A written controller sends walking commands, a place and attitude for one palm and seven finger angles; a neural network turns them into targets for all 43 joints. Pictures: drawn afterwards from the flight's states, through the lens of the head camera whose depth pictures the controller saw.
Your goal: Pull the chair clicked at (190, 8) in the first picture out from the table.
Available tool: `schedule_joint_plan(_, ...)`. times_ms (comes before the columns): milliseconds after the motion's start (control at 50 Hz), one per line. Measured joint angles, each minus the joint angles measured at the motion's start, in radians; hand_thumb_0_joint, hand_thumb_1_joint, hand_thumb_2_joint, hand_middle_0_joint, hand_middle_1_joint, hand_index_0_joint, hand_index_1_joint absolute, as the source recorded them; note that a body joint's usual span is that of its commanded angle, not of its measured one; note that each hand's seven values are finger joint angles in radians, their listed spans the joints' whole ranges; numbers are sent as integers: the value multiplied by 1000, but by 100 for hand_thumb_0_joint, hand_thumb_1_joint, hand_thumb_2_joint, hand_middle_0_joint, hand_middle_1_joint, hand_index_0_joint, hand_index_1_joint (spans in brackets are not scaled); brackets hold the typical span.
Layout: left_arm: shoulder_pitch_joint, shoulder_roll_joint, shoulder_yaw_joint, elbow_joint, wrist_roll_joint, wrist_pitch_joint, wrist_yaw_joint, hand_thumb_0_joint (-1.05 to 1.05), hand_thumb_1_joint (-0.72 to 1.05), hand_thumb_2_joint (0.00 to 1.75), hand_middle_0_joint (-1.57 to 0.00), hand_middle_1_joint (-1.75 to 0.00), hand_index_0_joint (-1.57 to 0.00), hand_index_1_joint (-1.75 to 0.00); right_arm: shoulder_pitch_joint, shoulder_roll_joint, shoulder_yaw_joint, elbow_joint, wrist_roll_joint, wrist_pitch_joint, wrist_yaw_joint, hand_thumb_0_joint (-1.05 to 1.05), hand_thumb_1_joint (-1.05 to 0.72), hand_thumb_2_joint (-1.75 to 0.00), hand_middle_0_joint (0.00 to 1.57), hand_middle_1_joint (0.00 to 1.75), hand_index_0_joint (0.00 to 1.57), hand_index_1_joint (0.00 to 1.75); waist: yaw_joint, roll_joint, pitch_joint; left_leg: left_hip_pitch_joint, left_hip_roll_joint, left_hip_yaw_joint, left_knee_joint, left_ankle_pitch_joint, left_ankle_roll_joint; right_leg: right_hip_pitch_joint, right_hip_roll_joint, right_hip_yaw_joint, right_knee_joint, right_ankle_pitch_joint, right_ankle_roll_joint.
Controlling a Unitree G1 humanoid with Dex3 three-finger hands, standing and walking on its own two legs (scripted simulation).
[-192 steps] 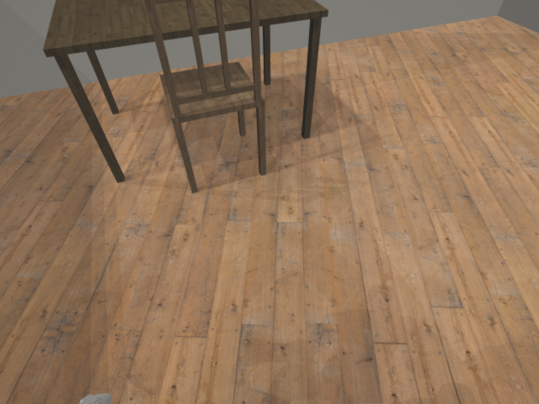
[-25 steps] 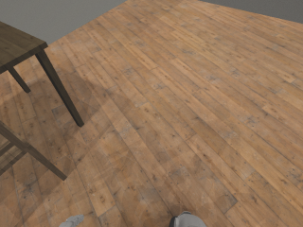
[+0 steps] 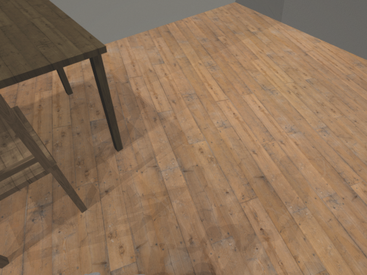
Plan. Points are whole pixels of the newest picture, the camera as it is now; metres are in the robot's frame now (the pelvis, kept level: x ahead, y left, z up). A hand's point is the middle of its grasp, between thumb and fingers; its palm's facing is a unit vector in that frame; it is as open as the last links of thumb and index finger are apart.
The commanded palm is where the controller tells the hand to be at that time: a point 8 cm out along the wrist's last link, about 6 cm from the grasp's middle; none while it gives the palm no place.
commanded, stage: turn to face it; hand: left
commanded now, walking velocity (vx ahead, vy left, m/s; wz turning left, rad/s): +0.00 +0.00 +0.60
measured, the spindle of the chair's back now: out of the picture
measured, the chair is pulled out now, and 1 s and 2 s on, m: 0.00 0.00 0.00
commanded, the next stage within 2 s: take the last steps up to it in 1.24 s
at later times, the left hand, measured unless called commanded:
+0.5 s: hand out of the picture +0.03 +0.16 -0.13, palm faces +0.31 -0.90 -0.30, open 7.4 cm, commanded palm none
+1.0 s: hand out of the picture -0.10 +0.20 -0.15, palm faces +0.58 -0.77 -0.26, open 7.4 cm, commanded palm none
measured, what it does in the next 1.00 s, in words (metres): steps on the spot, turning left: right foot, then left foot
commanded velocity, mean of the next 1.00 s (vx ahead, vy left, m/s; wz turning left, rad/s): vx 0.00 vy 0.00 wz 0.54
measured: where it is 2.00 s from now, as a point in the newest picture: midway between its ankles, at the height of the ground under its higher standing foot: outside the picture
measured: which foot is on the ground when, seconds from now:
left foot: down 0.00-0.36, up 0.38-0.74, down 0.76-1.00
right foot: up 0.00-0.34, down 0.36-0.76, up 0.78-1.00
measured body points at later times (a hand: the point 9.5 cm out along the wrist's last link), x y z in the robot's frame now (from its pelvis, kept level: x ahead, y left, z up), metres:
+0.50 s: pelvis +0.01 -0.06 +0.01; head +0.04 -0.08 +0.46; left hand +0.02 +0.21 -0.11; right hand +0.18 -0.30 -0.13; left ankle -0.03 +0.07 -0.64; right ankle +0.05 -0.17 -0.72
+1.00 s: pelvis -0.02 -0.03 +0.02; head +0.00 +0.02 +0.47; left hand -0.13 +0.24 -0.13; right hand +0.20 -0.18 -0.11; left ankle -0.06 +0.05 -0.72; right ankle +0.06 -0.17 -0.65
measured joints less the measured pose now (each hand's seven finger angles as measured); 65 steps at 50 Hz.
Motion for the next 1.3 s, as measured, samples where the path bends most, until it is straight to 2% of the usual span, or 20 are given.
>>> schedule_joint_plan(40, 10, 21, 11, 7, 3, 19, 2, 0, 91, 89, -21, -30, -20, -30, -10, -3, 2, -14, -2, -12, -7, 1, -92, -90, 20, 30, 20, 30, 0, -5, 10, -4, -15, -11, -5, 0, 20, -81, 23, 105, 192, -81, 27)
schedule_joint_plan(100, 19, 43, 22, 16, 2, 25, -2, 0, 91, 90, -20, -30, -20, -30, -16, -9, 6, -19, 0, -19, -17, 1, -92, -90, 20, 30, 20, 30, 6, 0, 16, 24, -34, -32, -76, 40, 18, -154, 41, 198, 346, -28, 49)
schedule_joint_plan(240, 22, 65, 24, -5, -5, 29, -2, 0, 91, 90, -20, -30, -20, -30, -32, -33, 0, -23, 2, -8, -11, 1, -91, -90, 20, 30, 21, 30, 10, 38, 13, 61, -58, -108, -181, 105, 5, -123, 47, 270, 200, 2, 73)
schedule_joint_plan(300, 11, 61, 17, -22, -9, 24, -2, 0, 91, 90, -20, -30, -20, -30, -44, -46, -7, -27, 2, 3, -6, 1, -91, -90, 20, 30, 21, 30, 4, 57, 13, 50, -65, -150, -173, 111, -12, -68, 62, 274, 69, 4, 69)
schedule_joint_plan(360, 13, 55, 6, -52, -10, 3, -2, 0, 91, 90, -20, -30, -20, -30, -49, -61, -18, -35, 7, 17, -1, 1, -91, -90, 21, 30, 21, 30, 5, 69, 3, 15, -80, -192, -122, 97, -37, 28, 75, 262, -157, 108, 59)
schedule_joint_plan(380, 15, 51, 2, -59, -4, -8, 0, 0, 91, 90, -20, -30, -20, -30, -53, -68, -24, -38, 11, 22, 1, 1, -91, -90, 21, 30, 21, 30, 9, 71, 2, -9, -85, -197, -67, 47, -44, 35, 72, 254, -185, 175, 40)
schedule_joint_plan(440, 27, 22, -18, -71, 4, -16, 1, 0, 91, 90, -20, -30, -20, -30, -64, -96, -41, -38, 8, 43, 5, 1, -91, -90, 20, 30, 20, 30, 10, 93, 2, -106, -96, -190, 237, -121, -54, 43, 55, 204, -149, 140, -6)
schedule_joint_plan(480, 43, 9, -26, -73, 7, -16, 2, 0, 90, 90, -21, -30, -20, -30, -74, -107, -47, -38, 5, 49, 12, 1, -91, -90, 20, 30, 20, 30, 11, 92, 1, -149, -85, -165, 401, -102, -65, 64, 41, 182, -171, 135, -12)
schedule_joint_plan(520, 54, 1, -32, -70, 9, -14, 3, 0, 90, 90, -21, -30, -20, -30, -81, -110, -47, -42, 4, 48, 17, 1, -91, -90, 20, 30, 20, 30, 8, 82, 4, -160, -67, -142, 466, -80, -79, 82, 26, 160, -194, 145, -12)
schedule_joint_plan(600, 70, -3, -40, -66, 13, -14, 0, 0, 90, 90, -21, -30, -20, -30, -94, -105, -39, -44, 7, 54, 21, 1, -91, -90, 20, 30, 20, 30, 14, 53, 16, -116, -40, -107, 388, -98, -94, 100, -7, 113, -213, 152, -9)
schedule_joint_plan(700, 81, 15, -34, -57, 17, -9, -6, 0, 90, 89, -21, -30, -20, -30, -121, -91, -22, -46, 13, 51, 23, 1, -91, -90, 20, 30, 20, 30, 38, 21, 37, -21, -27, -64, 167, -129, -86, 88, -45, 55, -186, 141, 10)
schedule_joint_plan(760, 97, 38, -20, -49, 11, -1, -9, 0, 90, 89, -21, -30, -20, -30, -126, -85, -10, -63, 13, 32, 25, 1, -91, -90, 20, 30, 20, 30, 45, 8, 38, 74, -30, -35, -56, -14, -66, 61, -73, 21, -116, 107, 35)
schedule_joint_plan(800, 94, 66, -6, -36, 5, 17, -10, 0, 90, 89, -21, -30, -20, -30, -134, -69, -5, -70, 11, 14, 24, 1, -91, -90, 20, 30, 20, 30, 51, -22, 49, 66, -52, -34, -50, 3, -19, 1, -83, 80, 28, 4, 54)
schedule_joint_plan(840, 84, 82, 3, -17, 4, 40, -2, 0, 90, 89, -21, -30, -20, -30, -130, -56, 4, -75, 11, -1, 16, 1, -91, -90, 20, 30, 20, 30, 53, -22, 51, 63, -54, -47, -40, -16, 12, -68, -44, 159, 197, -85, 63)
schedule_joint_plan(920, 57, 96, 15, -7, 1, 42, -7, 1, 91, 90, -20, -30, -20, -30, -108, -36, 15, -67, 9, -6, -2, 1, -91, -90, 20, 30, 20, 30, 45, -7, 47, 94, -67, -83, -127, 33, 19, -147, 2, 229, 344, -11, 73)
schedule_joint_plan(1080, 10, 76, 6, -32, -3, 31, -3, 0, 91, 90, -20, -30, -20, -30, -57, -17, 19, -34, 6, 2, -6, 1, -91, -90, 21, 30, 21, 30, 18, 23, 25, 123, -100, -145, -223, 101, 25, -111, 46, 272, 189, 20, 74)
schedule_joint_plan(1160, -9, 49, -6, -41, -7, 23, 0, 0, 91, 90, -20, -30, -20, -30, -36, -19, 13, -19, 2, 10, -7, 1, -90, -90, 21, 30, 21, 30, 0, 40, 17, 111, -112, -170, -211, 103, 13, -41, 74, 271, 40, 16, 57)
schedule_joint_plan(1220, -10, 30, -19, -49, -10, 5, 2, 0, 91, 90, -20, -30, -20, -30, -19, -25, 7, -6, 6, 13, -8, 1, -90, -90, 21, 30, 21, 30, -5, 49, 6, 87, -124, -186, -173, 90, -4, 49, 91, 262, -152, 116, 43)
schedule_joint_plan(1260, -9, 8, -27, -44, -3, -11, 6, 0, 91, 90, -20, -30, -20, -30, -14, -37, 0, 5, 14, 16, -7, 1, -91, -90, 21, 30, 21, 30, -6, 76, 7, 54, -120, -201, -94, 21, -20, 74, 103, 242, -199, 160, -11)
schedule_joint_plan(1300, 3, -9, -36, -44, 1, -19, 5, 0, 91, 90, -20, -30, -20, -30, -9, -44, -8, 14, 13, 32, -8, 1, -91, -90, 20, 30, 21, 30, -8, 82, 3, -2, -124, -194, 73, -110, -31, 80, 94, 223, -195, 149, -38)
